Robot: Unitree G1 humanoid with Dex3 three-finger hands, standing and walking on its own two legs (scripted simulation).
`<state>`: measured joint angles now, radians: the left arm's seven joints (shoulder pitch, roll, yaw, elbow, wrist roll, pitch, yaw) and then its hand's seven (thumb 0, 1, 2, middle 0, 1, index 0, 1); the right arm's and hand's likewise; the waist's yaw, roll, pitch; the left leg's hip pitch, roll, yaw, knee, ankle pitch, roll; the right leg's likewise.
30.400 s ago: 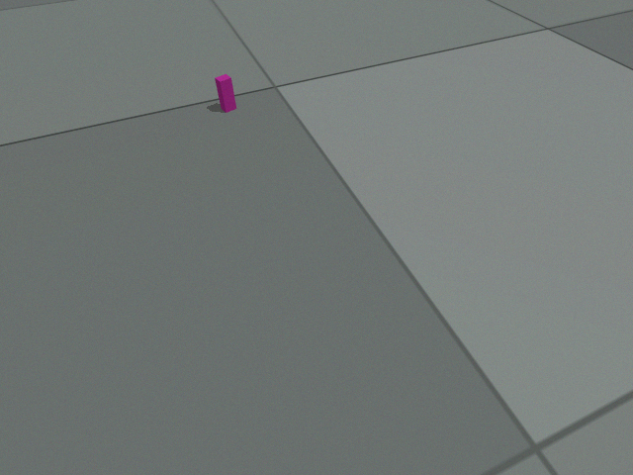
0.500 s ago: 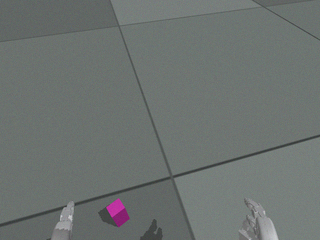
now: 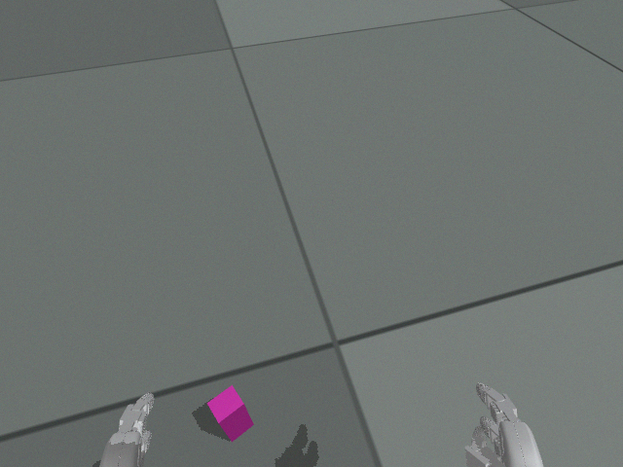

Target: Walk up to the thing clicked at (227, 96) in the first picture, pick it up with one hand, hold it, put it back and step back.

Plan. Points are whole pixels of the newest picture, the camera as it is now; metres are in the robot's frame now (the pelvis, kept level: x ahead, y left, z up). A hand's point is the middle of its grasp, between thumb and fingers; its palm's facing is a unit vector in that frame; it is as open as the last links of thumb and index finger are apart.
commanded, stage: stand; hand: left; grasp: from the side
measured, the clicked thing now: (232, 414) +0.38 +0.23 -0.63
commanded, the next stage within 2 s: none
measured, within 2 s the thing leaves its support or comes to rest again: neither
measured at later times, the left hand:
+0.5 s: hand out of the picture +0.09 +0.25 -0.11, palm faces -0.01 -0.94 -0.35, open 7.6 cm
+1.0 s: hand out of the picture +0.04 +0.26 -0.10, palm faces +0.01 -0.94 -0.35, open 7.4 cm
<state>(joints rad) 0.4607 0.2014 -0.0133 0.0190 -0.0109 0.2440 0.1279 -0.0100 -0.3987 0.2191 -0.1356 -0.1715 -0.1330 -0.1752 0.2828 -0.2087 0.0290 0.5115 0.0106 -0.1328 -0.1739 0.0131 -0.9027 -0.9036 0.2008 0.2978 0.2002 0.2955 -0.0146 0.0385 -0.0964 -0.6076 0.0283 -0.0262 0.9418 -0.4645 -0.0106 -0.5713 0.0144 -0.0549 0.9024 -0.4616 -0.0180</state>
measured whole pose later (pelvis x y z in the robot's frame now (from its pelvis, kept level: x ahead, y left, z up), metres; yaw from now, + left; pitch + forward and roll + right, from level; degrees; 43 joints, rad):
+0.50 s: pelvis +0.00 +0.01 +0.04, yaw +0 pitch -1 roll +0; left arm 0.22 0.32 0.02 0.87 0.04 -0.01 0.02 0.01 0.86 0.89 -0.20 -0.30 -0.20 -0.30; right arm 0.21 -0.31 -0.03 0.93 -0.05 -0.01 -0.01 0.01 -0.91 -0.90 0.20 0.30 0.20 0.29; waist 0.01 0.00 0.03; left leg -0.28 -0.01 0.01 0.61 -0.31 0.01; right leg -0.27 -0.02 -0.03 0.62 -0.33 -0.01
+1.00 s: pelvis -0.02 +0.01 +0.06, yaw +0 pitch -4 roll +0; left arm 0.14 0.32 0.00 1.15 0.02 -0.01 0.02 0.01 0.90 0.90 -0.20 -0.30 -0.20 -0.30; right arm 0.14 -0.31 -0.01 1.14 -0.03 -0.01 -0.01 0.01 -0.91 -0.90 0.20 0.30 0.20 0.30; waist 0.02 0.01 0.05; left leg -0.11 -0.02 0.01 0.34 -0.16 0.01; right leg -0.11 -0.02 -0.03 0.36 -0.18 0.01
